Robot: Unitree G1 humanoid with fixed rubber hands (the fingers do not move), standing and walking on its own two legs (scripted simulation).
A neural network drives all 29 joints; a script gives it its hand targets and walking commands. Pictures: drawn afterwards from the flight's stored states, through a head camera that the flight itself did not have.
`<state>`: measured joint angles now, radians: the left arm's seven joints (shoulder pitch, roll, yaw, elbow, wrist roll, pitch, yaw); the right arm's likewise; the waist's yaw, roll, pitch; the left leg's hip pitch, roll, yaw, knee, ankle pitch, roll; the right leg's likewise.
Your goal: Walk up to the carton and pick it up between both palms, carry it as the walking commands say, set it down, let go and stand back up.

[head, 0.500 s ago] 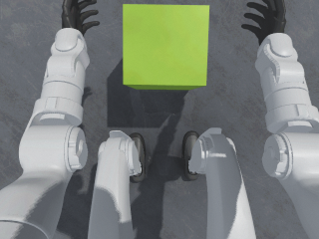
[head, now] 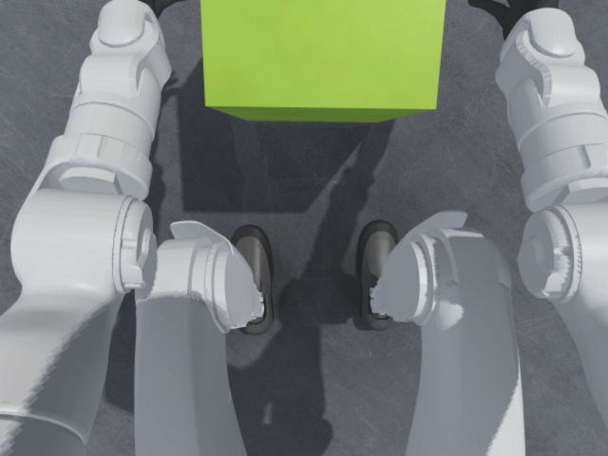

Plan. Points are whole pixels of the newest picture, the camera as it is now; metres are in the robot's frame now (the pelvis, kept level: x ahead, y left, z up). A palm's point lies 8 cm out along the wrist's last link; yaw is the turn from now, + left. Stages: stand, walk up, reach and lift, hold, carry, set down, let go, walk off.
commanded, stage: reach and lift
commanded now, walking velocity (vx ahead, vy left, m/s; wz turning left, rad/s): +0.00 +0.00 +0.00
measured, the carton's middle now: (316, 34) +0.53 -0.01 -0.26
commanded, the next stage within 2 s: none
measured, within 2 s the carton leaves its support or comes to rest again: leaves its support in 1.66 s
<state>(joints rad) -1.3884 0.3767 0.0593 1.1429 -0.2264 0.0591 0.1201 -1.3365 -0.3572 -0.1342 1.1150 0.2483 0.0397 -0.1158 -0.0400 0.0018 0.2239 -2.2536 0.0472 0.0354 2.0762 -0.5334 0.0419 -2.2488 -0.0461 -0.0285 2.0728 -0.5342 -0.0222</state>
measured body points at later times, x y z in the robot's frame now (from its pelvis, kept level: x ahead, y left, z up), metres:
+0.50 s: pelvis +0.00 -0.01 -0.02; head +0.36 -0.01 +0.24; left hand +0.56 +0.17 -0.19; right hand +0.54 -0.21 -0.20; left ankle +0.12 +0.11 -0.36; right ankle +0.12 -0.12 -0.36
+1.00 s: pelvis -0.01 +0.00 -0.02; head +0.36 +0.00 +0.23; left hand +0.56 +0.15 -0.20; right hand +0.54 -0.17 -0.20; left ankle +0.12 +0.11 -0.36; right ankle +0.12 -0.12 -0.36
